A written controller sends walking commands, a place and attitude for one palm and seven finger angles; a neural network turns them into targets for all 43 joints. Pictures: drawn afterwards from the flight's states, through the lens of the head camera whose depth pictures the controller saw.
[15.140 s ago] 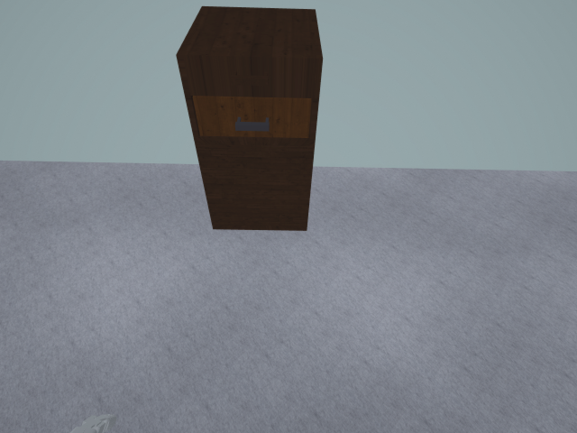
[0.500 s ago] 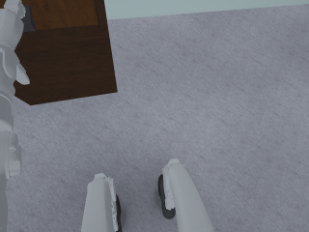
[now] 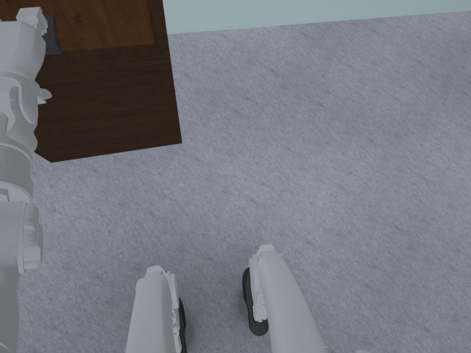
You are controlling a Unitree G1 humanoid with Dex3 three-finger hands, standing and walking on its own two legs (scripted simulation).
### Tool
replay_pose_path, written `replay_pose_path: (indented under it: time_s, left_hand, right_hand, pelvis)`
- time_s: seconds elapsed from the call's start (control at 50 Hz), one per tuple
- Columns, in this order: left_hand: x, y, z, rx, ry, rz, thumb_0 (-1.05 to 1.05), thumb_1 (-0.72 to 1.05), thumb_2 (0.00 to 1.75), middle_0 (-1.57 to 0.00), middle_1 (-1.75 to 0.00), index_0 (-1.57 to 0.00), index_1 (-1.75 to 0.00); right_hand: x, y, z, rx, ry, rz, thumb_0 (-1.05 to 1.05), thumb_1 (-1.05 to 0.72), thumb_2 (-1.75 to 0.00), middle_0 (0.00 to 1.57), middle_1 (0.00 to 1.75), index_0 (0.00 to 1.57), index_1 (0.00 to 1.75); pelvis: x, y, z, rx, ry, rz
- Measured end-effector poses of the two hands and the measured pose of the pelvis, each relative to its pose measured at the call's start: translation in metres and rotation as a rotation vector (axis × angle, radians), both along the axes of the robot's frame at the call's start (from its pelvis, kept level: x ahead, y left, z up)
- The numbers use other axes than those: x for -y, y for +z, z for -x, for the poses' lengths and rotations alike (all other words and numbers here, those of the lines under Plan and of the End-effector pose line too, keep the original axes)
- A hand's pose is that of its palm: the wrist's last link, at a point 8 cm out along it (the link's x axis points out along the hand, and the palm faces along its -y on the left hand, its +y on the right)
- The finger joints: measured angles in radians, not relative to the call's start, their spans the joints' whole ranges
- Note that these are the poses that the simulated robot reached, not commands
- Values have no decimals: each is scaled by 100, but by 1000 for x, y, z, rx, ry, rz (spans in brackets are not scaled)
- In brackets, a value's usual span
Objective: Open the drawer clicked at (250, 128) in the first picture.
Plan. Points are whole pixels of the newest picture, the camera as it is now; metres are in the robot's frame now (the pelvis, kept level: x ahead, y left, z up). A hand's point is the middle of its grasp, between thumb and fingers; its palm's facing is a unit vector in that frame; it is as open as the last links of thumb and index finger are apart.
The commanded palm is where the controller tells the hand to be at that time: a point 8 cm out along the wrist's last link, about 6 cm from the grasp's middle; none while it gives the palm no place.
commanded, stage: close the thumb around the handle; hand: left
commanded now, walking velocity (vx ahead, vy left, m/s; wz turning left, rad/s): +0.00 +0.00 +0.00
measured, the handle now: (16, 35) +0.61 +0.28 +0.00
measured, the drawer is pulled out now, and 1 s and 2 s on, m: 0.00 0.02 0.08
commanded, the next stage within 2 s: pull the drawer open in 0.32 s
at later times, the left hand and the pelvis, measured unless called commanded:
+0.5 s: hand (29, 73) +0.56 +0.27 -0.02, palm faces -0.04 +0.00 -1.00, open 5.5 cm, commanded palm +0.55 +0.24 +0.02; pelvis -0.01 +0.00 -0.01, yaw +0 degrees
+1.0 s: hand (29, 84) +0.55 +0.27 -0.02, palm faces -0.04 -0.03 -1.00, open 5.6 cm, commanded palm +0.52 +0.24 +0.02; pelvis +0.02 +0.01 +0.02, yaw +0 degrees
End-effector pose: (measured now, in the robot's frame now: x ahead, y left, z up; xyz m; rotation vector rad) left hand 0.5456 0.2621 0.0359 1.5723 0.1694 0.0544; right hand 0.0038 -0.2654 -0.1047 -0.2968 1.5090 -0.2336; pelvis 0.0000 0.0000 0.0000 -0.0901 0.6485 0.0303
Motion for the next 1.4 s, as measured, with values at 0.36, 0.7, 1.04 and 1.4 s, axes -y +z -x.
replay_pose_path:
  time_s: [0.36, 0.7, 1.04, 1.4]
  left_hand:
    - [-2, -2, 1, 52, -13, -2, 0, 73, 83, -39, -135, -39, -134]
    - [-2, -1, 5, 23, -19, 16, 0, 75, 78, -34, -135, -36, -135]
    - [-2, -2, 21, 37, -33, 29, 0, 75, 78, -32, -135, -36, -135]
    - [2, -1, 47, 32, -20, 18, 0, 75, 78, -34, -135, -37, -135]
  right_hand:
    - [1, -7, 8, -23, 0, -3, 0, -91, -90, 20, 30, 21, 30]
    - [-6, -1, 2, -12, -17, -14, 0, -91, -90, 20, 30, 21, 30]
    - [-8, 7, -43, 28, 16, -39, 0, -91, -90, 20, 30, 21, 30]
    - [4, 15, -58, 62, 38, -32, 0, -91, -90, 20, 30, 21, 30]
  pelvis:
    - [-1, -7, 4, -4, -3, 1]
    - [-6, 1, -3, 2, -17, -5]
    - [-9, 20, -25, 20, -18, -16]
    - [-2, 31, -27, 49, -15, -30]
